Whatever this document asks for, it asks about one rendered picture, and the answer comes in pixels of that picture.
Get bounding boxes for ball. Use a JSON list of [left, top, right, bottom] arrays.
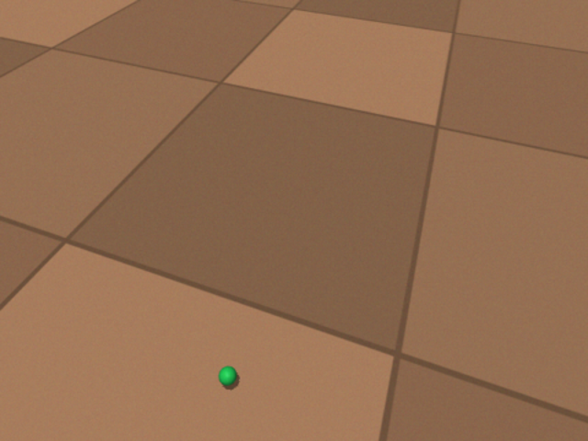
[[219, 367, 237, 386]]

